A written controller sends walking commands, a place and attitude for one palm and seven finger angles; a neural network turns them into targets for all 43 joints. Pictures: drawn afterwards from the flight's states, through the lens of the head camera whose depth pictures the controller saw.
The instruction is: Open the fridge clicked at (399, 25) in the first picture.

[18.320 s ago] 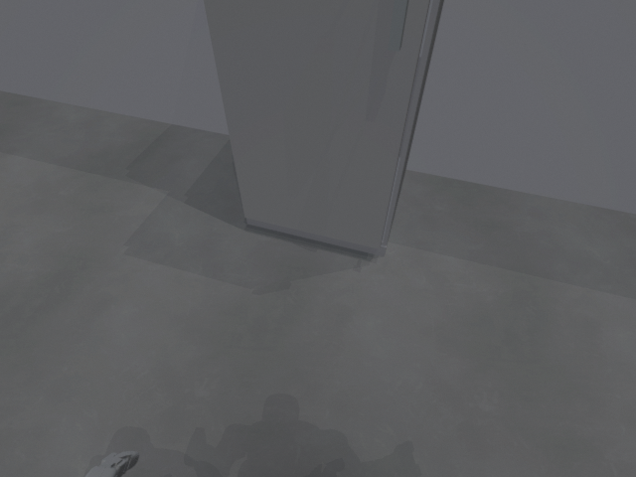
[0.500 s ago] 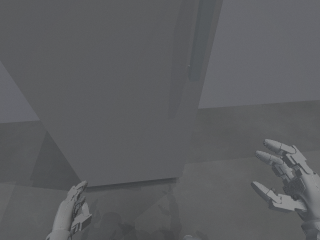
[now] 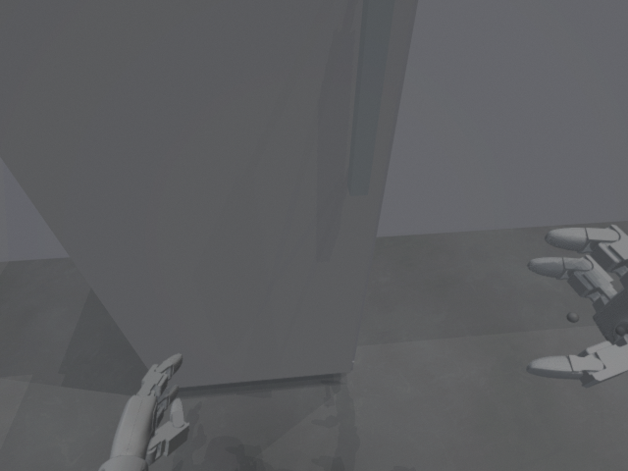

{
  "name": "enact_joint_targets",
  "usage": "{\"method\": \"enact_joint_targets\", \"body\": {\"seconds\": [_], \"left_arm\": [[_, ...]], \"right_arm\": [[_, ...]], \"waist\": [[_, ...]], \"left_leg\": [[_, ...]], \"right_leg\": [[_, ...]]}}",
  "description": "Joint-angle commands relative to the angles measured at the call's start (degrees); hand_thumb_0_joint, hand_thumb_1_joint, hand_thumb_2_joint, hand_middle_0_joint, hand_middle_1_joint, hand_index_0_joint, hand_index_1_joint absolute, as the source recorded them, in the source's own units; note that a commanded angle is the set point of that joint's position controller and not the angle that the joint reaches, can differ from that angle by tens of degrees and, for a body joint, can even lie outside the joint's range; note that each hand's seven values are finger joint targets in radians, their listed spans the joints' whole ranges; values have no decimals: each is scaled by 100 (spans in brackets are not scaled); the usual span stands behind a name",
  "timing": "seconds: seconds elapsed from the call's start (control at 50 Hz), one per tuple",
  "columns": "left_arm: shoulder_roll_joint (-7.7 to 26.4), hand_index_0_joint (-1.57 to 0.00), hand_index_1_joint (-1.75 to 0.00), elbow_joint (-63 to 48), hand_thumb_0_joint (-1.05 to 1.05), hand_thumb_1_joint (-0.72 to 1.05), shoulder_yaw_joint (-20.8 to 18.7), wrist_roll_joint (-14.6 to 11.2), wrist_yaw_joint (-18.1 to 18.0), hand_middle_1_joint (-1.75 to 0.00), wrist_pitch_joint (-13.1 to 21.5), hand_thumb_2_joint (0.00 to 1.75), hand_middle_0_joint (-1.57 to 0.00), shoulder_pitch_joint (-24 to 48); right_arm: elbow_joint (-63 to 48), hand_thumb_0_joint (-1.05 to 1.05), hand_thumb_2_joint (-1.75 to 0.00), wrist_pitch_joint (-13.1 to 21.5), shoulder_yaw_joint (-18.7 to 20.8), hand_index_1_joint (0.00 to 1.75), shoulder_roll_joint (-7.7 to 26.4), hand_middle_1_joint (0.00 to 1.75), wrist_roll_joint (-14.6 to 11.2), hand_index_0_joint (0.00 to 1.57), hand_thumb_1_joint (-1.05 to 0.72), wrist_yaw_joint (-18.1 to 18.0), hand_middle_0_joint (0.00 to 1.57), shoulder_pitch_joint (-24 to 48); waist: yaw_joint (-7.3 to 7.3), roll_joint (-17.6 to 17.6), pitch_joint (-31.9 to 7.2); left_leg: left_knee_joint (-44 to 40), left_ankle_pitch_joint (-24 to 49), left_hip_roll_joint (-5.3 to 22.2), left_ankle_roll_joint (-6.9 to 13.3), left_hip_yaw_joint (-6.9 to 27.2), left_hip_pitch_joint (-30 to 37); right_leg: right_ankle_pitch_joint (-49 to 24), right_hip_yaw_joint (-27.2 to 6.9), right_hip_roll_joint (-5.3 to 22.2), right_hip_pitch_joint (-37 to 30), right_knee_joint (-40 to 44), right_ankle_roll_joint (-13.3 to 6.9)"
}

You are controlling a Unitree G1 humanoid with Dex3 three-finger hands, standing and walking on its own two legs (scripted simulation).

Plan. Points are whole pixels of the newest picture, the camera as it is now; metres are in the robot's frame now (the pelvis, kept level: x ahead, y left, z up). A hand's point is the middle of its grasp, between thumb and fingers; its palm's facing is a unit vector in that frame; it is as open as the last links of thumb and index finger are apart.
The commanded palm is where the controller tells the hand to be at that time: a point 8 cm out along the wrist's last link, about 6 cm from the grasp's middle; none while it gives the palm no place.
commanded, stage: raise the hand to about handle height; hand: right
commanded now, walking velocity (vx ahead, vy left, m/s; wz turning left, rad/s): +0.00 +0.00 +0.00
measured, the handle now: (366, 71) +0.52 -0.06 +0.28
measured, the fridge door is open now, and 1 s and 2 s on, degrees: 0 0 0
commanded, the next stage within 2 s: move the hooked fingers beside the handle in 0.94 s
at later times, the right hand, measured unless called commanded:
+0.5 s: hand out of the picture +0.26 -0.29 +0.27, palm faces +0.09 +0.98 -0.18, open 13.9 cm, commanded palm +0.21 -0.31 +0.26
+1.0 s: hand (570, 234) +0.28 -0.23 +0.23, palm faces -0.04 +0.99 -0.16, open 14.0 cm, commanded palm +0.24 -0.28 +0.26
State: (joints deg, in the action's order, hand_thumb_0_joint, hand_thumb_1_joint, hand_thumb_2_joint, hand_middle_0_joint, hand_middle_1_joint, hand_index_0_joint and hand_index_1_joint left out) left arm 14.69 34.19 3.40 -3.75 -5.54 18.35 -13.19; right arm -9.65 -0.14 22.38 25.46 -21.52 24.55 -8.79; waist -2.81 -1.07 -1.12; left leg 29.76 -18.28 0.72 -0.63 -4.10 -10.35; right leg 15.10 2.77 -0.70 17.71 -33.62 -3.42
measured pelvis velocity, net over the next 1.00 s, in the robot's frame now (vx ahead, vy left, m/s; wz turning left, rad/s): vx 0.00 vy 0.04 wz -0.01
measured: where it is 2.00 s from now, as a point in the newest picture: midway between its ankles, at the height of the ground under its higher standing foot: outside the picture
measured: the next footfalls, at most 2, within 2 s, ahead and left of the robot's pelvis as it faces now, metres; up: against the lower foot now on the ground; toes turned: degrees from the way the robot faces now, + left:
none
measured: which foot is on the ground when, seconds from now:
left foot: down 0.00-1.00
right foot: down 0.00-1.00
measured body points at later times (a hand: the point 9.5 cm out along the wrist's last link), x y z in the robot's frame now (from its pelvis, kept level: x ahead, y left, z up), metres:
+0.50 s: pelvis -0.02 +0.02 +0.01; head -0.05 +0.03 +0.46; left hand +0.19 +0.22 -0.06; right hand +0.25 -0.34 +0.28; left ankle -0.03 +0.13 -0.73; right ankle +0.03 -0.07 -0.73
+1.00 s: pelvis +0.00 +0.04 +0.00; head -0.02 +0.07 +0.45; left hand +0.21 +0.27 -0.06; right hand +0.28 -0.28 +0.24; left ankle -0.03 +0.13 -0.73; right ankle +0.03 -0.07 -0.73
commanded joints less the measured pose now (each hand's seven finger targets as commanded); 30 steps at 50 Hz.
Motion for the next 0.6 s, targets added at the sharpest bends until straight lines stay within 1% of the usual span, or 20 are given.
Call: {"method": "enact_joint_targets", "body": {"seconds": [0.0,0.04,0.06,0.12,0.16,0.2,0.24,0.26,0.3,0.34,0.36,0.38,0.4,0.42,0.44,0.46,0.5,0.54,0.56,0.58], "left_arm": [[710,-20,-30,-782,0,90,-193,-67,-17,-30,129,90,-20,589],[754,-20,-30,-823,0,90,-170,-126,-19,-30,-19,90,-20,640],[740,-20,-30,-854,0,90,-159,-149,-13,-30,-93,90,-20,633],[770,-20,-30,-994,0,90,-115,-178,-10,-30,-234,90,-20,776],[710,-20,-30,-1059,0,90,-50,-181,-5,-30,-284,90,-20,915],[669,-20,-30,-1145,0,90,-10,-135,-23,-30,-276,90,-20,1042],[620,-20,-30,-1114,0,90,37,-103,-40,-30,-267,90,-20,1069],[618,-20,-30,-1058,0,90,56,-93,-29,-30,-290,90,-20,1064],[609,-20,-30,-961,0,90,62,-120,-35,-30,-306,90,-20,1092],[704,-20,-30,-837,0,90,47,-179,-36,-30,-352,90,-20,1069],[712,-20,-30,-804,0,90,22,-197,-15,-30,-380,90,-20,1039],[769,-20,-30,-796,0,90,15,-224,-10,-30,-400,90,-20,1031],[790,-20,-30,-821,0,90,15,-256,-7,-30,-415,90,-20,1028],[807,-20,-30,-870,0,90,-7,-280,-2,-30,-407,90,-20,1056],[793,-20,-30,-898,0,90,-14,-290,13,-30,-404,90,-20,1049],[779,-20,-30,-943,0,90,-21,-305,35,-30,-413,90,-20,1049],[838,-20,-30,-1038,0,90,-46,-322,60,-30,-430,90,-20,1080],[826,-20,-30,-1135,0,90,-38,-321,85,-30,-408,90,-20,1202],[774,-20,-30,-1145,0,90,-6,-292,105,-30,-398,90,-20,1254],[792,-20,-30,-1184,0,90,-10,-272,99,-30,-364,90,-20,1322]], "right_arm": [[-567,0,-31,-112,990,118,1436,118,-202,30,48,16,30,1608],[-224,0,-30,-624,674,120,1316,120,-104,30,50,178,30,1887],[-113,0,-30,-805,543,120,1233,120,-42,30,50,228,30,1919],[-200,0,-30,-1191,434,120,1432,120,60,30,50,336,30,2593],[-548,0,-30,-1225,649,120,1795,120,27,30,50,412,30,2985],[-1174,0,-30,-1061,1098,120,2328,120,20,30,50,400,30,3535],[-1191,0,-30,-884,1395,120,2538,120,-24,30,50,348,30,3620],[-1124,0,-30,-854,1567,120,2739,120,-35,30,50,305,30,3615],[-582,0,-30,-952,1556,120,2609,120,-68,30,50,316,30,3791],[215,0,-30,-1279,1363,120,2465,120,-31,30,50,381,30,3905],[570,0,-30,-1443,1280,120,2436,120,41,30,50,427,30,3810],[740,0,-30,-1570,1122,120,2404,120,123,30,50,457,30,3938],[860,0,-30,-1676,873,120,2305,120,214,30,50,481,30,4132],[887,0,-30,-1755,746,120,2291,120,289,30,50,499,30,4281],[1043,0,-30,-1819,535,120,2094,120,314,30,50,549,30,4202],[1172,0,-30,-1844,422,120,1940,120,267,30,50,606,30,3933],[933,0,-30,-1869,550,120,2102,120,235,30,50,730,30,3789],[367,0,-30,-1734,918,120,2468,120,119,30,50,825,30,3921],[197,0,-30,-1622,1207,120,2748,120,10,30,50,847,30,3836],[-247,0,-30,-1470,1473,120,2990,120,-47,30,50,823,30,4098]], "waist": [[-45,-997,-607],[16,-924,-387],[14,-614,-345],[66,-297,-544],[14,-252,-833],[-58,-610,-1379],[-86,-763,-1436],[-130,-656,-1397],[-79,-906,-1088],[-19,-887,-664],[-46,-673,-478],[13,-652,-335],[61,-509,-254],[73,-576,-304],[107,-411,-279],[75,-159,-297],[45,-92,-711],[-5,-122,-1079],[-78,-33,-1167],[-113,-264,-1455]], "left_leg": [[-448,1069,-213,222,-133,-561],[-524,978,-189,209,-104,-648],[-609,1021,-207,213,-84,-593],[-648,897,-198,191,-77,-576],[-733,915,-206,223,-35,-405],[-714,907,-198,253,-22,-288],[-771,879,-212,270,-39,-255],[-847,821,-229,273,-35,-184],[-915,763,-210,278,-41,-269],[-941,625,-179,261,-61,-428],[-1053,605,-163,259,-20,-430],[-1054,544,-139,235,-14,-530],[-1021,429,-132,209,-24,-631],[-1003,385,-118,206,-1,-654],[-964,362,-118,200,-3,-720],[-1032,376,-95,209,63,-650],[-966,452,-72,191,98,-542],[-927,527,-59,178,125,-366],[-971,593,-49,183,213,-199],[-952,666,-37,182,256,-30]], "right_leg": [[-1098,-859,284,-1342,987,379],[-831,-906,292,-1269,1099,384],[-828,-874,274,-1250,1103,343],[-563,-940,225,-1326,1167,270],[-669,-918,190,-1549,1152,239],[-774,-985,160,-1912,1178,265],[-814,-988,163,-2041,1221,268],[-752,-957,165,-1978,1248,260],[-566,-922,147,-1877,1325,255],[-193,-939,155,-1622,1419,269],[-173,-869,144,-1472,1403,240],[-110,-832,120,-1365,1382,224],[81,-858,122,-1292,1409,224],[162,-846,104,-1310,1397,211],[261,-888,102,-1314,1393,201],[176,-831,98,-1254,1310,179],[-61,-753,46,-1366,1146,142],[-265,-714,5,-1503,1046,121],[-444,-690,10,-1482,963,114],[-586,-662,-19,-1562,928,99]]}}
